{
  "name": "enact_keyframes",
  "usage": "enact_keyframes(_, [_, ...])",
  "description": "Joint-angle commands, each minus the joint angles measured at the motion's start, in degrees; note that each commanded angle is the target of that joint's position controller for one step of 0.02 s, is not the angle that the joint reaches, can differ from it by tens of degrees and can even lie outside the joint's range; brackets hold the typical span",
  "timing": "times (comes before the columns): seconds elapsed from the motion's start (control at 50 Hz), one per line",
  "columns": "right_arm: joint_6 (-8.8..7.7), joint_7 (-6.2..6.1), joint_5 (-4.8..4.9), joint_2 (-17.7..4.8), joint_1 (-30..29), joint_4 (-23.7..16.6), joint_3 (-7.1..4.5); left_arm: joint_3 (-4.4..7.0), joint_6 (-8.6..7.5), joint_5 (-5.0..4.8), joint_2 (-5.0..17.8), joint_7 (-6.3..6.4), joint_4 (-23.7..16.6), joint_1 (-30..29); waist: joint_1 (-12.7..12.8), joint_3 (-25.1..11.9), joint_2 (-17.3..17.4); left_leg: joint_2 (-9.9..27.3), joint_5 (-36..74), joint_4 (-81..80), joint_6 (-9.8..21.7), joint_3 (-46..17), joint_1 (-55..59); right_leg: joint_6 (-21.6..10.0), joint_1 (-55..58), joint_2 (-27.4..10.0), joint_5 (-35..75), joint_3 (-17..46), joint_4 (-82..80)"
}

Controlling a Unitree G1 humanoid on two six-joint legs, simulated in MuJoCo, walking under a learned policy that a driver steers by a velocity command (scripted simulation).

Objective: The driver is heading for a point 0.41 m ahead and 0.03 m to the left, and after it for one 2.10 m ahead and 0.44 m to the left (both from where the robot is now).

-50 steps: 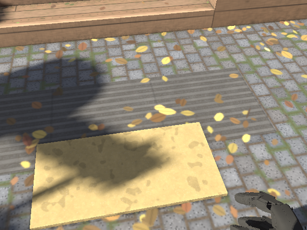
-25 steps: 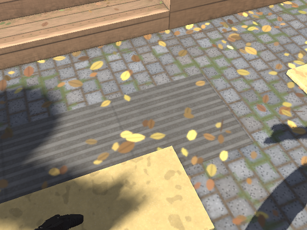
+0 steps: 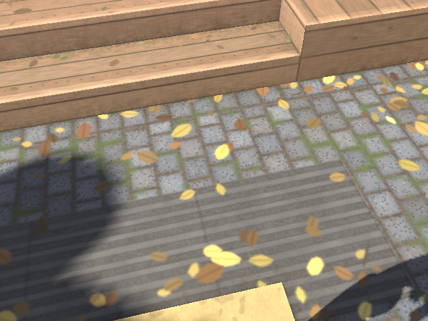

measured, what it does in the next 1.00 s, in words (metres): walks ahead: left foot, then right foot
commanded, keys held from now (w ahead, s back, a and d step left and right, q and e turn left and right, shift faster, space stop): w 0.34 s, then no key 0.66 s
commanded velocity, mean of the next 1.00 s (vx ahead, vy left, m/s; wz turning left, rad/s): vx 0.28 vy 0.00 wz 0.00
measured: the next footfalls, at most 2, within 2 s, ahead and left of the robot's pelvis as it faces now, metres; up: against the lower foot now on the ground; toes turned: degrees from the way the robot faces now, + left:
left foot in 0.06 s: +0.22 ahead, +0.13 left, +0.02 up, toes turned +4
right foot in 0.54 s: +0.44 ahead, -0.12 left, +0.02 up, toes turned -2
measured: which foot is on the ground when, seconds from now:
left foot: up 0.00-0.04, down 0.06-0.56, up 0.58-0.86, down 0.88-1.00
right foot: down 0.00-0.08, up 0.10-0.52, down 0.54-1.00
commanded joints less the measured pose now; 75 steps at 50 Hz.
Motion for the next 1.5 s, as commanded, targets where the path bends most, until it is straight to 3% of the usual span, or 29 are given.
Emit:
enact_keyframes(0.02, [-1.48, 1.01, 0.24, -4.8, -4.11, -4.8, -1.01, 2.06, 0.04, -0.32, 9.69, 0.41, -1.54, 0.33, -2.9, 2.45, -8.52, -2.84, -5.13, -4.72, 2.4, 2.8, 5.46, -9.09, 0.07, -16.1, 25.59, 7.11, 0.53])
enact_keyframes(0.04, [-1.67, 1.1, -0.03, -6.17, 1.06, -3.37, -1.85, 1.97, 0.27, -0.53, 9.75, 0.65, -1.65, -0.86, -5.95, -0.21, -8.95, -4.84, -5.02, -6.92, 3.53, 4.25, 13.02, -8.01, -0.22, -14.91, 34.17, 5.77, 5.69])
enact_keyframes(0.06, [-1.8, 0.9, -0.27, -9.32, 10.68, -0.3, -3.46, 1.56, 0.34, -0.51, 8.53, 0.96, -1.93, -1.56, -9.76, -5.5, -7.83, -5.3, -3.38, -7.5, 5.46, 3.14, 26.14, -6.28, -3.67, -12.05, 40.77, 3.21, 16.0])
enact_keyframes(0.08, [-1.9, 0.47, -1.13, -14.33, 19.36, 1.43, -4.96, 0.52, -0.16, -0.41, 4.73, 0.95, -3.18, 1.63, -10.53, -13.95, 0.13, 6.46, -7.43, -8.15, 11.9, -14.4, 48.05, -2.18, -22.16, -6.28, 31.44, -1.15, 35.56])
enact_keyframes(0.1, [-1.24, 0.19, -0.73, -16.16, 26.63, 2.55, -5.38, -0.75, -1.55, 0.44, 2.17, 0.51, -3.75, 2.11, -12.34, -21.45, 13.29, 16.21, -18.9, -20.4, 18.02, -39.76, 59.17, -0.02, -36.21, 1.66, -7.12, 2.55, 52.81])
enact_keyframes(0.12, [-1.3, -0.15, -0.87, -12.15, 23.37, 1.95, -3.92, 0.96, -2.53, -0.57, 6.65, -0.19, -3.67, -1.15, -11.87, -18.76, 11.72, 16.07, -24.13, -23.31, 16.58, -42.23, 58.2, -0.68, -44.26, -0.59, -13.14, 9.47, 63.05])
enact_keyframes(0.14, [-1.32, -0.37, -0.7, -10.12, 17.67, 0.73, -3.25, 1.39, -2.95, -1.59, 8.25, -0.39, -5.09, -5.21, -10.47, -11.34, 8.01, 14.78, -23.93, -23.56, 14.64, -34.07, 50.05, -1.74, -47.51, -3.87, -9.26, 8.26, 64.89])
enact_keyframes(0.16, [-1.28, -0.44, -1.03, -8.51, 13.6, 0.11, -2.85, 1.46, -2.9, -1.34, 7.96, -0.09, -5.84, -8.47, -8.91, -7.06, 3.52, 12.88, -20.44, -25.1, 13.41, -27.43, 41.16, -2.34, -45.59, -6.5, -4.29, 6.67, 62.44])
enact_keyframes(0.18, [-1.57, -0.14, -1.42, -6.56, 10.83, 0.09, -2.29, 1.84, -2.39, -0.77, 7.47, 0.28, -6.08, -8.87, -6.52, -3.76, 1.87, 10.94, -15.24, -27.16, 12.19, -22.73, 33.34, -2.56, -41.79, -8.39, -1.31, 6.7, 58.9])
enact_keyframes(0.22, [-1.98, 0.31, -1.61, -4.02, 9.82, 1.06, -1.65, 1.97, -0.73, -0.76, 5.25, 0.71, -5.02, -5.22, -3.26, -2.4, 3.91, 8.4, -11.82, -29.95, 11.5, -16.67, 26.78, -2.72, -36.1, -9.6, 0.77, 6.94, 56.12])
enact_keyframes(0.3, [-2.08, -0.79, -0.96, -7.75, 12.91, 2.6, -2.56, 1.68, 0.19, 0.35, 4.42, 0.96, -6.41, -10.69, -3.28, 0.83, 1.39, 7.49, -6.03, -33.29, 12.07, -10.1, 25.25, -0.55, -38.86, -10.2, 8.29, 5.4, 43.24])
enact_keyframes(0.38, [-1.89, -1.44, -0.74, -9.74, 14.47, 3.22, -2.98, 1.12, -0.12, 0.3, 3.78, 0.24, -7.47, -17.51, -4.89, 1.9, 1.13, 5.86, 3.92, -32.66, 10.53, -3.97, 25.31, 1.02, -33.71, -7.87, 16.8, 3.14, 28.14])
enact_keyframes(0.46, [-0.76, -1.61, -0.12, -9.99, 17.7, 5.53, -3.11, 1.01, -0.1, 0.18, 4.55, -0.5, -8.16, -21.12, -6.65, 1.36, 2.75, 6.23, 11.09, -26.42, 9.24, -2.24, 30.15, 1.09, -30.0, -5.58, 18.68, 2.74, 20.57])
enact_keyframes(0.5, [-0.39, -1.86, 0.34, -10.13, 15.81, 5.78, -3.19, 1.34, -0.38, 0.69, 5.93, -0.79, -8.0, -19.46, -4.92, -0.44, 3.75, 7.26, 13.64, -21.91, 7.57, -3.35, 31.72, -0.69, -25.6, -4.74, 16.69, 2.99, 17.15])
enact_keyframes(0.54, [-0.24, -2.08, 0.24, -8.53, 15.07, 5.86, -2.67, 2.56, -0.71, 1.54, 8.91, -0.47, -4.88, -11.95, -1.96, -4.32, 1.62, 2.91, 14.63, -12.47, 4.36, -1.8, 31.55, -2.66, -14.37, -3.1, 24.01, 1.64, 11.46])
enact_keyframes(0.56, [-0.37, -2.21, -1.03, -6.39, 16.7, 5.36, -1.88, 3.52, -0.93, 2.04, 13.25, -0.03, -4.1, -7.01, -1.59, -9.76, -4.69, -1.3, 1.8, -0.95, 1.43, 1.3, 26.06, -4.83, -3.29, -11.06, 45.72, 9.18, 13.57])
enact_keyframes(0.58, [-0.68, -2.04, -1.52, -1.36, 25.05, 6.76, -0.28, 3.16, -0.39, 2.35, 14.61, 0.3, -4.6, -7.34, -4.77, -15.54, -17.98, -7.16, -28.63, 14.28, -2.47, 1.35, 11.57, -14.46, 12.01, -23.17, 55.77, 22.73, 14.15])
enact_keyframes(0.6, [-0.28, -2.08, -0.65, -4.45, 25.8, 7.68, -0.81, 2.22, 0.01, 1.13, 10.73, -0.18, -4.27, -5.72, -3.01, -19.71, -16.98, -6.08, -35.08, 20.98, -3.38, -3.85, 9.16, -17.11, 11.03, -24.14, 44.04, 27.71, 10.46])
enact_keyframes(0.62, [0.49, -2.28, 0.38, -7.88, 21.52, 6.94, -1.76, 1.83, 0.14, 0.85, 9.48, -0.39, -4.52, -7.58, -2.6, -15.48, -12.54, -4.46, -33.51, 24.93, -3.38, -4.45, 6.57, -15.55, 6.28, -21.74, 34.24, 25.58, 8.61])
enact_keyframes(0.66, [2.22, -3.27, -0.02, -7.87, 15.57, 6.03, -2.2, 0.87, 0.24, 1.46, 7.48, -0.15, -5.77, -14.34, -4.01, -9.4, -6.6, -1.22, -27.48, 23.46, -3.39, -4.53, 6.84, -12.52, -4.81, -18.54, 23.32, 20.66, 5.37])
enact_keyframes(0.74, [3.49, -4.2, -0.54, -4.73, 15.64, 6.74, -1.7, 0.32, 0.61, 2.49, 6.11, 0.63, -5.22, -18.99, -6.71, -6.96, -9.47, -0.98, -21.39, 7.71, -3.46, -2.91, 19.7, -10.76, -16.61, -13.22, 19.69, 11.97, 1.88])
enact_keyframes(0.82, [4.24, -3.86, -0.79, -4.79, 14.63, 7.91, -1.31, 0.27, 1.54, 1.23, 7.19, 1.2, -4.01, -18.78, -6.89, -6.2, -8.55, -2.45, -10.66, -6.38, -2.73, -1.07, 27.56, -10.04, -18.08, -12.19, 4.98, 11.22, 0.42])
enact_keyframes(0.88, [4.61, -3.47, -2.31, -6.61, 13.23, 7.77, -1.23, -0.16, 2.12, 0.52, 6.12, 1.19, -2.47, -16.91, -6.28, -1.13, -5.83, -0.2, -6.2, -15.51, 0.22, -3.08, 31.06, -4.35, -21.93, -8.77, -11.54, 10.46, -0.06])
enact_keyframes(0.9, [4.59, -3.65, -1.66, -9.6, 12.45, 7.88, -1.82, 0.19, 2.26, 0.68, 6.54, 1.27, -2.39, -15.75, -4.19, 1.11, -1.81, 0.17, -11.18, -15.04, 1.56, -2.8, 27.82, -2.86, -21.74, -6.17, -11.26, 8.43, 0.46])
enact_keyframes(0.92, [4.33, -3.53, -1.04, -9.32, 12.1, 8.65, -2.04, 0.28, 2.51, 0.88, 6.66, 1.63, -2.38, -16.15, -4.26, 2.43, 1.89, -0.64, -17.86, -16.78, 1.87, -3.11, 21.96, -1.95, -17.77, -4.12, -8.37, 5.67, 2.59])
enact_keyframes(0.96, [3.36, -3.49, -1.39, -6.35, 10.42, 9.07, -1.35, 0.14, 2.77, 1.0, 5.91, 1.94, -2.0, -16.24, -3.67, 2.25, 3.82, -0.6, -17.71, -19.65, 0.45, -3.62, 18.93, -2.12, -12.59, -3.62, -2.31, 4.34, 6.5])
enact_keyframes(1.04, [2.24, -3.41, -1.05, -5.99, 10.6, 9.91, -1.13, 0.08, 3.07, 1.06, 5.41, 1.65, -0.47, -15.5, -3.63, 0.82, 1.59, -1.13, -11.74, -18.65, -0.56, -3.27, 21.45, -2.88, -10.57, -3.3, 4.51, 3.41, 8.74])
enact_keyframes(1.2, [2.5, -3.52, -0.9, -6.22, 12.13, 11.35, -0.76, 0.01, 3.53, 0.63, 6.0, 1.33, 1.71, -16.04, -4.34, -0.47, -1.59, -2.01, -4.72, -16.6, -0.31, -2.3, 24.74, -2.85, -8.83, -3.54, 12.44, 3.09, 10.64])
enact_keyframes(1.5, [3.06, -3.66, -1.02, -5.03, 12.91, 12.61, -0.12, -0.19, 4.08, 0.44, 6.55, 1.84, 4.89, -16.13, -4.2, 1.12, -1.71, -3.22, -5.78, -16.76, -0.58, -1.09, 25.36, -2.49, -9.17, -3.8, 10.76, 3.66, 10.41])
